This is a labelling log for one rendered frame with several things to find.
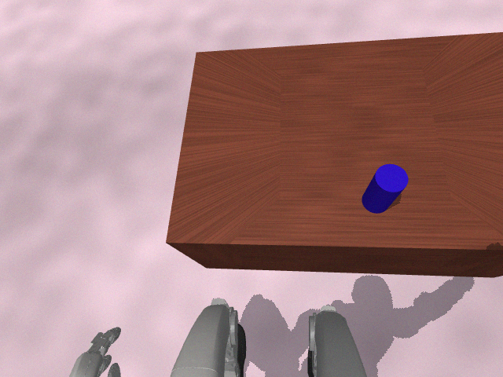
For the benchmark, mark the can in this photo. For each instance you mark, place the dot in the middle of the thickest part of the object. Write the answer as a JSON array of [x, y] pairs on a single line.
[[387, 183]]

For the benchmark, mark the left robot hand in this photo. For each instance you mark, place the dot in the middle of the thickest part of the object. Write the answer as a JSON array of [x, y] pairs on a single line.
[[93, 362]]

